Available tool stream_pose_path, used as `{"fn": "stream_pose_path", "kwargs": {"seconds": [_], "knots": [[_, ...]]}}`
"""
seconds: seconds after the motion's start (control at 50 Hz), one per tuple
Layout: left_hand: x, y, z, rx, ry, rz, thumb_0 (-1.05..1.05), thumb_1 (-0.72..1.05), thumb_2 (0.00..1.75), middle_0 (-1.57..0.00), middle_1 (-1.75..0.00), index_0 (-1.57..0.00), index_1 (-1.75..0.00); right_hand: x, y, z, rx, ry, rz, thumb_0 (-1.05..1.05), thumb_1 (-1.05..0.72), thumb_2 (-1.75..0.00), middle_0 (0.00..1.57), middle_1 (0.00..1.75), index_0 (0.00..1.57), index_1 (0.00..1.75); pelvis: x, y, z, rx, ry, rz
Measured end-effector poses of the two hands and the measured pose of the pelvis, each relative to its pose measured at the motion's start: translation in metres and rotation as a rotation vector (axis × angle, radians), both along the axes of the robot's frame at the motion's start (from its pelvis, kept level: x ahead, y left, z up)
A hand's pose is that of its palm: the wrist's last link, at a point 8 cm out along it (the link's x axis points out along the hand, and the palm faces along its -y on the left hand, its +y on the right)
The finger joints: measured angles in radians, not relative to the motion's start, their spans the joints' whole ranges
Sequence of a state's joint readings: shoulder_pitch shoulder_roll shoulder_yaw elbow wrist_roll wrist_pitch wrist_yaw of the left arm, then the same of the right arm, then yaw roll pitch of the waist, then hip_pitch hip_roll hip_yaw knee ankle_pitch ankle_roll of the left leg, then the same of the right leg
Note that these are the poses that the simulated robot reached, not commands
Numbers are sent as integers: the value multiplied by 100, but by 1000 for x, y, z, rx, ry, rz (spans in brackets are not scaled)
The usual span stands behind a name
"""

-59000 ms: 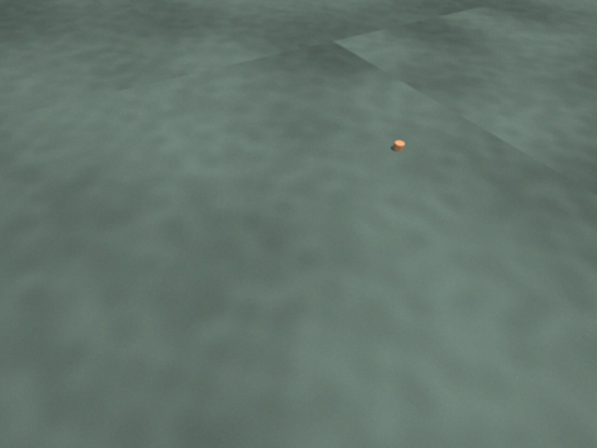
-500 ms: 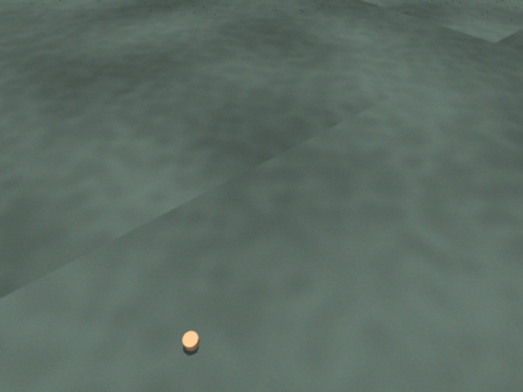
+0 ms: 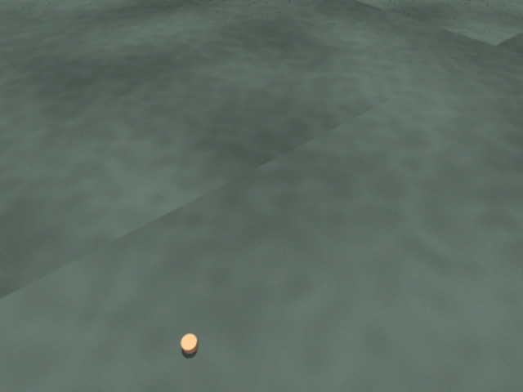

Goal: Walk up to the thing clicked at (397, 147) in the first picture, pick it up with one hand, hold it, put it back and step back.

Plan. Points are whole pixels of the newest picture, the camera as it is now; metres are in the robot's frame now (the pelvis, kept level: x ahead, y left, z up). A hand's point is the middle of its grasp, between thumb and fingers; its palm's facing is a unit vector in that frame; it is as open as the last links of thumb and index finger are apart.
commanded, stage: stand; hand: left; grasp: from above
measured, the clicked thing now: (189, 343) +0.46 +0.24 -0.76
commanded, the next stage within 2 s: step back in 0.66 s
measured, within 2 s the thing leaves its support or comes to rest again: neither
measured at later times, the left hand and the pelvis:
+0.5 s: hand out of the picture +0.06 +0.25 -0.16, palm faces +0.00 -0.94 -0.34, open 7.4 cm; pelvis +0.00 +0.00 +0.00, yaw +0 degrees
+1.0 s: hand out of the picture +0.09 +0.32 -0.19, palm faces -0.01 -0.93 -0.37, open 7.4 cm; pelvis -0.05 +0.05 -0.03, yaw +1 degrees
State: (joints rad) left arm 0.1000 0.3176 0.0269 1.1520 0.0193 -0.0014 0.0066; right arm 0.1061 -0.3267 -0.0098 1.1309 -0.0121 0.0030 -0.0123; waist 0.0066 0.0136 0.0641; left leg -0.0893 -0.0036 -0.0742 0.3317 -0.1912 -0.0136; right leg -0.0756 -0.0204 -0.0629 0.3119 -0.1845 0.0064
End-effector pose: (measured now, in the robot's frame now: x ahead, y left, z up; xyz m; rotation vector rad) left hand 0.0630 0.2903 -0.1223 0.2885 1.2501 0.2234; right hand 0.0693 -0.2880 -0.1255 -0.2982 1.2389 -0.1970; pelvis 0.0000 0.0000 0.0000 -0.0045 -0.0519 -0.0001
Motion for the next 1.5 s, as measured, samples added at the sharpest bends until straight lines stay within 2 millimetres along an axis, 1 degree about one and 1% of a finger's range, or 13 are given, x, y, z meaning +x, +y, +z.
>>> {"fn": "stream_pose_path", "kwargs": {"seconds": [0.44,0.7,0.8,0.9,0.98,1.02,1.06,1.14,1.26,1.36,1.4,1.44,1.5], "knots": [[-5,0,2,2,-5,-9,0,90,90,-20,-30,-20,-30,-8,-4,0,3,3,1,1,-90,-90,21,30,21,30,-3,-2,0,2,-1,1],[-10,0,1,3,5,4,0,90,90,-20,-30,-20,-30,-13,-10,-2,2,27,-2,1,-90,-90,21,30,21,30,-6,-5,-2,-2,11,5],[-12,15,-2,29,-3,1,0,90,90,-20,-30,-20,-30,-15,-14,-3,-28,26,-6,1,-90,-90,21,30,21,30,-23,4,-7,0,11,3],[-2,41,-9,48,-24,-45,0,90,90,-20,-30,-20,-30,-33,-7,2,-68,42,-20,1,-90,-90,21,30,21,30,-36,26,-14,4,35,13],[16,66,-24,40,-89,-63,0,90,90,-20,-30,-20,-30,-57,7,0,-121,75,-15,0,-90,-90,21,30,21,30,-48,47,-27,2,37,26],[20,73,-27,34,-107,-59,0,90,90,-20,-30,-20,-30,-70,19,2,-122,98,-12,0,-90,-90,21,30,21,30,-55,54,-26,10,27,13],[19,75,-25,28,-104,-67,0,90,90,-20,-30,-20,-30,-81,30,7,-111,107,-18,1,-90,-90,21,30,21,30,-60,59,-21,-11,31,17],[9,77,-20,11,-89,-79,0,91,90,-20,-30,-20,-30,-91,46,11,-103,95,-31,1,-90,-90,21,30,21,30,-67,66,-14,-17,49,2],[-20,80,-19,28,-46,-110,0,90,90,-20,-30,-20,-30,-87,56,1,-78,-12,-51,1,-90,-90,21,30,21,30,-81,73,-19,-2,28,-39],[-41,79,-17,59,-47,-130,0,90,90,-20,-30,-20,-30,-90,53,-16,-39,-77,-53,1,-90,-90,21,30,21,30,-98,69,-29,16,11,-70],[-52,75,-12,65,-52,-127,0,90,90,-20,-30,-20,-30,-93,50,-22,-25,-85,-59,1,-90,-90,21,30,21,30,-107,68,-30,-18,-6,-63],[-64,73,-7,63,-63,-129,0,90,90,-20,-30,-20,-30,-97,50,-22,-13,-86,-63,1,-90,-90,21,30,21,30,-113,66,-28,-18,-4,-56],[-77,74,2,65,-81,-117,0,90,90,-20,-30,-20,-30,-105,50,-13,-8,-80,-49,1,-90,-90,21,30,21,30,-125,65,-20,26,3,-68]]}}
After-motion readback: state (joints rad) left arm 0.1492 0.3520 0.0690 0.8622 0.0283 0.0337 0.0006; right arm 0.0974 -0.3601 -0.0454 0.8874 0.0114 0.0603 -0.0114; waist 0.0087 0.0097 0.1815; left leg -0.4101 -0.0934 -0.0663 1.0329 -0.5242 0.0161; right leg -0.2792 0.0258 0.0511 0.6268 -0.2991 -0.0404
